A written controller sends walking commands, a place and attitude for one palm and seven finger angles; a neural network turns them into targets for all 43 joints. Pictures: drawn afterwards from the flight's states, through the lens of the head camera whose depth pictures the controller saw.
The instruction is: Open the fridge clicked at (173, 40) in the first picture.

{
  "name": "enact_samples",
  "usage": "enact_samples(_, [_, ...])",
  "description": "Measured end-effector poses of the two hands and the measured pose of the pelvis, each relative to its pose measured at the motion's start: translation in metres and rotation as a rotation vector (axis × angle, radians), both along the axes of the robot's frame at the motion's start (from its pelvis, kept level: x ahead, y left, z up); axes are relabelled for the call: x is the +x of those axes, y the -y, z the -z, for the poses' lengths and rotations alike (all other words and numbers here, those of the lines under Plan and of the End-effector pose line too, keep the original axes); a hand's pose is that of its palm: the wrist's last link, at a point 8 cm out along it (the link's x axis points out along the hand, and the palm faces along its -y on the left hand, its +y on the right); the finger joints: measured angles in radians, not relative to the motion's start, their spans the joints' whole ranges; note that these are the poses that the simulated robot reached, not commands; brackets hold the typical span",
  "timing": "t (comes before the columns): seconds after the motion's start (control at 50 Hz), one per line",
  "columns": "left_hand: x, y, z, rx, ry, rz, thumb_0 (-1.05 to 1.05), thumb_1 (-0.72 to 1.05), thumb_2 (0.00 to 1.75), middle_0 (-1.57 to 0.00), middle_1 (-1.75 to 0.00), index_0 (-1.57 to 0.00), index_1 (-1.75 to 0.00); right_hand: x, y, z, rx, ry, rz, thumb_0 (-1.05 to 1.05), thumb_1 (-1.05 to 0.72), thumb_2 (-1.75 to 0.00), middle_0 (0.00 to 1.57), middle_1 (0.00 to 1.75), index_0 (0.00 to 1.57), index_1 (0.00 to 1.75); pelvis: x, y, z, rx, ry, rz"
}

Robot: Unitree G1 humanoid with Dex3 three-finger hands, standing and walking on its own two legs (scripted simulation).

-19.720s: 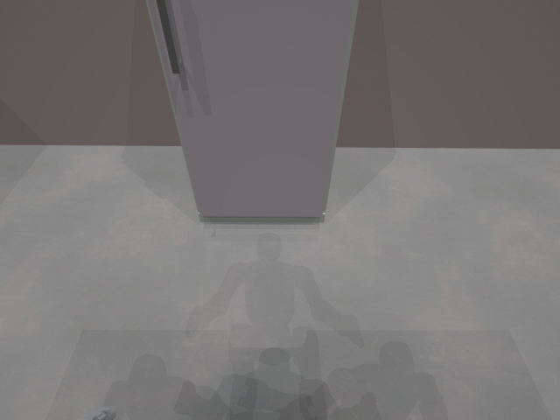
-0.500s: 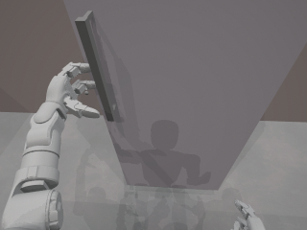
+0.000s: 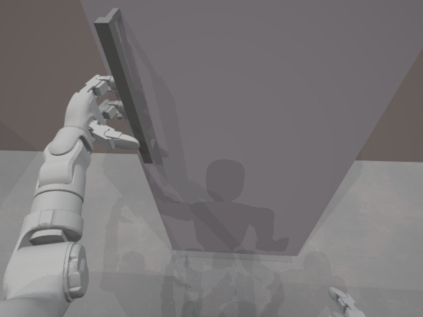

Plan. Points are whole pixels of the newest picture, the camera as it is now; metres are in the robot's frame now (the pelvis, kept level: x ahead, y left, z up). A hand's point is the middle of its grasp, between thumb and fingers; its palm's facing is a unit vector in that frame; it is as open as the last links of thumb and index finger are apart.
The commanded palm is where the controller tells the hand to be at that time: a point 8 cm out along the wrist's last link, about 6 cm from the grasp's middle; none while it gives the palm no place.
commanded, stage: feel for the door with the fingertips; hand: left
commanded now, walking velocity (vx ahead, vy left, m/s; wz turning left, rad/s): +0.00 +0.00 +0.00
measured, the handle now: (135, 99) +0.47 +0.17 +0.18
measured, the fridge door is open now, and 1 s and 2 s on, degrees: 0 0 0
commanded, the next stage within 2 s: slide the fingers in behind the handle in 0.16 s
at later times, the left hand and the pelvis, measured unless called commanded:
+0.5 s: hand (122, 114) +0.43 +0.18 +0.17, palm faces -0.01 -1.00 -0.02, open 13.8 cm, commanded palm +0.40 +0.24 +0.17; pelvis -0.01 +0.00 +0.00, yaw -1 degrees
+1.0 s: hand (127, 115) +0.43 +0.17 +0.18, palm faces -0.02 -1.00 -0.01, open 14.0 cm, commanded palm +0.40 +0.23 +0.17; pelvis +0.00 +0.00 +0.00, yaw +0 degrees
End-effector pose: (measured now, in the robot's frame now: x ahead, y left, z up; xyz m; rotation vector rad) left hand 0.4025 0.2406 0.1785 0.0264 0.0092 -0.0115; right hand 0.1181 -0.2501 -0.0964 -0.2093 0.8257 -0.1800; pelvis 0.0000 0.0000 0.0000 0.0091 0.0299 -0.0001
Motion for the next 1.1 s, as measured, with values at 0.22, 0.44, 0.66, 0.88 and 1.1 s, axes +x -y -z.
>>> enact_samples(0.22, [0.010,0.002,0.003,-0.003,0.010,-0.006,-0.01,-0.50,0.30,-0.34,-1.23,-0.34,-1.23,-0.020,0.007,0.004,-0.009,-0.043,0.030,0.01,-0.90,-0.90,0.20,0.29,0.21,0.30,-0.001,0.001,0.000,0.000,-0.012,0.008])
enact_samples(0.44, [0.011,0.000,0.002,-0.001,0.010,-0.004,-0.01,-0.50,0.30,-0.35,-1.23,-0.35,-1.24,-0.030,0.005,0.007,0.001,-0.052,0.032,0.01,-0.90,-0.90,0.20,0.29,0.21,0.30,-0.006,0.000,0.001,0.001,-0.021,0.009])
enact_samples(0.66, [0.002,0.004,0.002,-0.007,0.044,0.009,-0.01,-0.50,0.30,-0.31,-1.21,-0.31,-1.21,-0.020,0.002,0.003,0.011,-0.014,0.028,0.01,-0.90,-0.90,0.21,0.29,0.21,0.30,-0.003,-0.001,0.001,0.001,-0.012,0.018])
enact_samples(0.88, [-0.003,0.005,0.007,-0.004,0.010,-0.005,-0.01,-0.50,0.30,-0.30,-1.20,-0.30,-1.20,0.009,-0.004,-0.005,0.006,0.038,-0.008,0.01,-0.90,-0.90,0.20,0.29,0.21,0.30,-0.001,-0.001,0.000,-0.002,-0.005,0.005])
enact_samples(1.1, [0.006,0.019,0.001,-0.019,0.027,0.021,-0.01,-0.50,0.30,-0.30,-1.20,-0.30,-1.20,0.021,-0.011,-0.004,0.025,0.043,-0.014,0.01,-0.90,-0.90,0.20,0.29,0.21,0.30,0.008,-0.003,0.000,-0.003,-0.011,0.009])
